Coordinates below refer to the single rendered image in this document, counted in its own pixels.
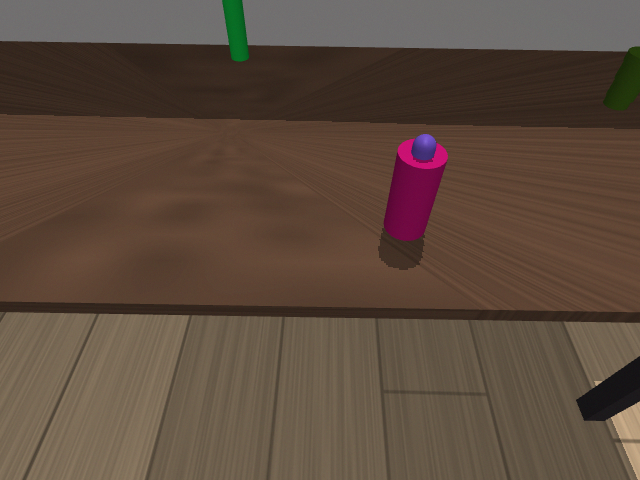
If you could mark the table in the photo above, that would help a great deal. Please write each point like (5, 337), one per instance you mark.
(169, 179)

